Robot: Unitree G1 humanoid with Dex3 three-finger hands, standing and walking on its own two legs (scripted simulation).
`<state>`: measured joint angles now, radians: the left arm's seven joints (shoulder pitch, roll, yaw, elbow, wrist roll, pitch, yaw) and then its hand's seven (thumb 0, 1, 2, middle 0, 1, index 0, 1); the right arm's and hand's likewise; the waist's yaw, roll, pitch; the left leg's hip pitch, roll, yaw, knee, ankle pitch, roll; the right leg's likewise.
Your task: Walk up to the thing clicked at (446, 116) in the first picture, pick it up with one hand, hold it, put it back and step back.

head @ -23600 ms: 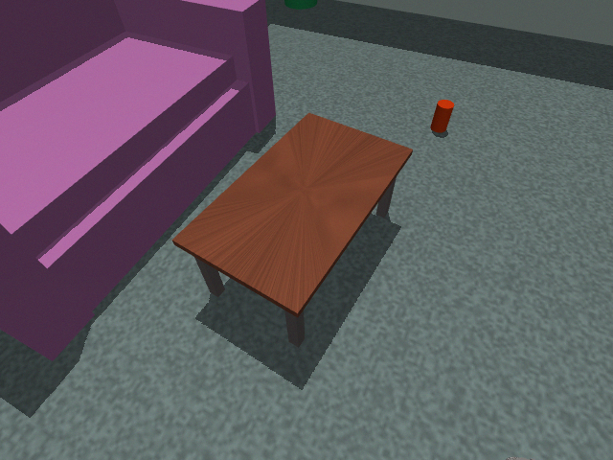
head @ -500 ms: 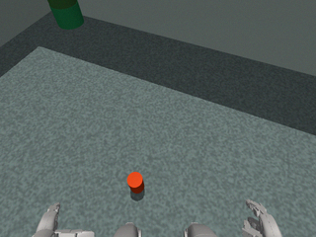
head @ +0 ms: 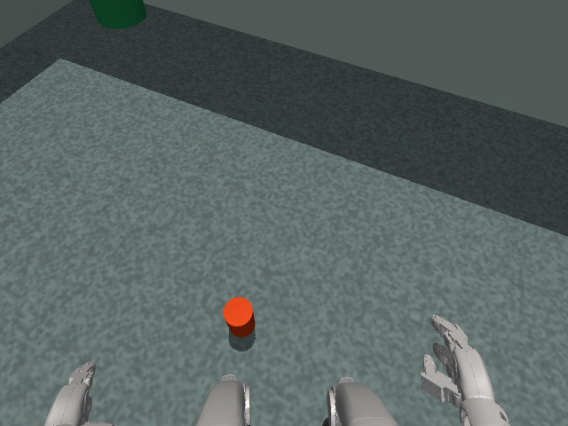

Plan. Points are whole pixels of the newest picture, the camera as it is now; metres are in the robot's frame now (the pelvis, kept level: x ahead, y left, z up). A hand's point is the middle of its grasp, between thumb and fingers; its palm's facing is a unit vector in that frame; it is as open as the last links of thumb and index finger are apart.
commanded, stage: go down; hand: left
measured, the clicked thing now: (240, 318) +0.41 +0.12 -0.62
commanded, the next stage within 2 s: rise first in 0.62 s
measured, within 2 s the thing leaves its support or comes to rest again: neither
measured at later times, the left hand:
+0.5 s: hand (138, 341) +0.27 +0.27 -0.21, palm faces -0.02 -0.97 -0.23, open 17.1 cm
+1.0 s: hand (161, 316) +0.33 +0.26 -0.27, palm faces -0.20 -0.88 -0.43, open 15.6 cm
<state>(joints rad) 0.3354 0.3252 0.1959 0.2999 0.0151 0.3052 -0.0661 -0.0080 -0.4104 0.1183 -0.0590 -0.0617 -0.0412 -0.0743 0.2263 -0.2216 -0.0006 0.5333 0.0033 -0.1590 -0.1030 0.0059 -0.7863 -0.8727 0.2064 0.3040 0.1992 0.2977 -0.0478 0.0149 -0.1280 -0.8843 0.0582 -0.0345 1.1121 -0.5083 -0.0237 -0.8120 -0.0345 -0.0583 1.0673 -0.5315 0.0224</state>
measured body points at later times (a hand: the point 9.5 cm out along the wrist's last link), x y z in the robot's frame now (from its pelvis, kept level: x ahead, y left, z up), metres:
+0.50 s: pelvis -0.04 +0.00 -0.12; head +0.11 +0.02 +0.30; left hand +0.26 +0.33 -0.19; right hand +0.11 -0.27 -0.22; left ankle +0.01 +0.13 -0.66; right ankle -0.01 -0.14 -0.66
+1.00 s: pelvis -0.07 +0.00 -0.20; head +0.12 +0.02 +0.21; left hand +0.34 +0.31 -0.25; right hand +0.04 -0.28 -0.32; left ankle +0.01 +0.13 -0.66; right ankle -0.01 -0.14 -0.66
